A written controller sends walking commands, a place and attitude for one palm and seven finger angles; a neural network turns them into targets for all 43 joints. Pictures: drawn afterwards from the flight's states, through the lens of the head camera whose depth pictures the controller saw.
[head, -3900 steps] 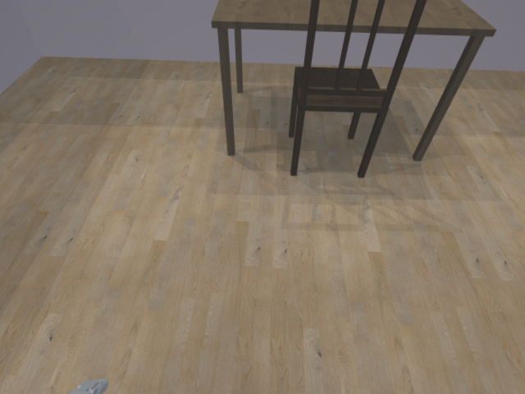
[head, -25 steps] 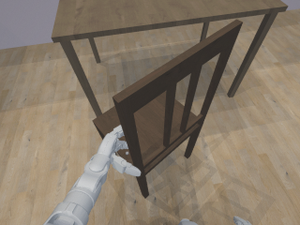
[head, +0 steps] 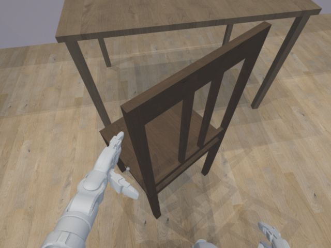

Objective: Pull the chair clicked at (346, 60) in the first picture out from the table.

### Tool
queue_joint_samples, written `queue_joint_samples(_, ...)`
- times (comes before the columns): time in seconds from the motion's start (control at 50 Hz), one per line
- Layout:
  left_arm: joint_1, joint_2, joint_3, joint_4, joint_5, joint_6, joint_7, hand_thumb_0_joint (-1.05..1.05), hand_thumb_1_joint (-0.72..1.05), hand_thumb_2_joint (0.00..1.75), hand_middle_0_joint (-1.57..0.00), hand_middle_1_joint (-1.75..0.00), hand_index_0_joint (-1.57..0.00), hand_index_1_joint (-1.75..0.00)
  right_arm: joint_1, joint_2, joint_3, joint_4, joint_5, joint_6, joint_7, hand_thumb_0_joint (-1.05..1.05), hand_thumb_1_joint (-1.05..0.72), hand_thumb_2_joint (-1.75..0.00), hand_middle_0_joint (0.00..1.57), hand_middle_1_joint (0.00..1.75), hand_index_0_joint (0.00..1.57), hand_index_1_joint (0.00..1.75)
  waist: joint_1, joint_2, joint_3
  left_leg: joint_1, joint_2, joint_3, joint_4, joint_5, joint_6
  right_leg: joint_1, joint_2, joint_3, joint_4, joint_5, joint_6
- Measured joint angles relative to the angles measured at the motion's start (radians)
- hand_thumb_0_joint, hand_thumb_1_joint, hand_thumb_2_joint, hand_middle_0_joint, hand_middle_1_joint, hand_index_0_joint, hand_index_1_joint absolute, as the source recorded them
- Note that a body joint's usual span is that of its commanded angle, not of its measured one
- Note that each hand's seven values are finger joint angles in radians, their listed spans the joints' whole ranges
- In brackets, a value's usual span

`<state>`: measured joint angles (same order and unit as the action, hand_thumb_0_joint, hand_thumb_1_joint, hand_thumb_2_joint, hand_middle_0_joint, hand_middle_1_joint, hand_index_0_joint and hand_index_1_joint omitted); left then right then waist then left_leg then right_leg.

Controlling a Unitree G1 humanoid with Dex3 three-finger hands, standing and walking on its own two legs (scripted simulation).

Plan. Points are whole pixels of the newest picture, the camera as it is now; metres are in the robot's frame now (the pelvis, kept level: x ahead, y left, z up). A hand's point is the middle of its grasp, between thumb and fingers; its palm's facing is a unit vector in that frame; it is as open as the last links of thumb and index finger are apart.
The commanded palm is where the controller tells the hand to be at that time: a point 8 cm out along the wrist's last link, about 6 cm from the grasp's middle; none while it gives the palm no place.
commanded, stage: draw the fingers out of the gap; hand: left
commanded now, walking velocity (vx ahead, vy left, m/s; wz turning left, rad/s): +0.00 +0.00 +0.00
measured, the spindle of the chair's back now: (184, 134) +0.42 -0.06 -0.03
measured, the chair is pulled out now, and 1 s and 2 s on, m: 0.41 0.41 0.41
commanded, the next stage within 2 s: draw the hand back to the body in 0.64 s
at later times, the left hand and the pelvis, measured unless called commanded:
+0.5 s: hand (122, 203) +0.23 +0.10 -0.04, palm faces -0.28 -0.95 -0.15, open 17.5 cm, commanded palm +0.22 +0.15 -0.01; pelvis -0.01 +0.01 -0.01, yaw +1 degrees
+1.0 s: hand (99, 206) +0.21 +0.13 +0.05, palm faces +0.03 -1.00 -0.01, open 17.5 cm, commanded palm +0.17 +0.19 +0.03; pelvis -0.01 +0.00 -0.03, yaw +2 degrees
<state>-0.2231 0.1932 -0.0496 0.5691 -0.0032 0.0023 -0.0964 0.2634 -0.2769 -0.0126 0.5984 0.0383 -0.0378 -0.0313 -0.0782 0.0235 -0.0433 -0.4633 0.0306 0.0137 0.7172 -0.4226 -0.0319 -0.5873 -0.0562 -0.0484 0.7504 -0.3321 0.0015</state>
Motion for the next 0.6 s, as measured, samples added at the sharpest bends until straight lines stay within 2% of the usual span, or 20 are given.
queue_joint_samples(0.08,0.063,0.017,-0.003,-0.066,-0.013,-0.001,-0.013,-0.01,-0.54,0.21,-0.01,-0.01,-0.01,-0.01,0.012,-0.004,-0.003,-0.014,0.005,-0.007,0.005,0.01,-0.91,-0.90,0.20,0.30,0.20,0.30,0.006,0.009,-0.014,0.002,0.001,-0.004,0.001,-0.001,0.000,0.007,0.000,-0.004,-0.006,0.001,0.001)
queue_joint_samples(0.2,0.172,0.001,-0.060,-0.143,-0.019,0.036,-0.034,-0.01,-0.54,0.21,0.00,-0.01,0.00,0.00,0.005,-0.007,0.006,-0.030,0.009,-0.017,0.008,0.01,-0.91,-0.90,0.20,0.30,0.20,0.30,0.013,0.020,-0.019,0.002,-0.006,-0.010,0.018,-0.009,0.006,0.014,-0.008,-0.009,0.003,-0.005,0.007)
queue_joint_samples(0.38,0.281,-0.003,-0.089,-0.300,-0.004,0.032,0.005,-0.01,-0.54,0.21,-0.01,-0.01,-0.01,0.00,-0.020,0.017,0.025,-0.051,0.002,-0.051,-0.007,0.01,-0.91,-0.90,0.20,0.30,0.20,0.30,0.025,0.015,-0.010,-0.005,-0.015,-0.013,0.048,-0.017,0.011,0.010,-0.017,-0.009,0.030,-0.013,0.012)
queue_joint_samples(0.48,0.331,-0.005,-0.101,-0.349,0.004,0.072,0.003,-0.01,-0.54,0.21,0.00,0.00,0.00,0.00,-0.022,0.019,0.034,-0.070,0.005,-0.049,0.000,0.01,-0.91,-0.90,0.20,0.30,0.20,0.30,0.025,0.020,-0.026,-0.018,-0.016,-0.016,0.069,-0.027,0.012,0.001,-0.020,-0.011,0.046,-0.020,0.013)
queue_joint_samples(0.6,0.452,-0.008,-0.137,-0.460,0.005,0.105,0.006,-0.01,-0.54,0.21,0.00,0.00,0.00,0.00,-0.018,0.019,0.035,-0.102,0.002,-0.060,-0.009,0.01,-0.90,-0.90,0.20,0.30,0.20,0.30,0.024,0.023,-0.031,-0.026,-0.017,-0.017,0.094,-0.041,0.014,-0.006,-0.021,-0.011,0.069,-0.033,0.015)
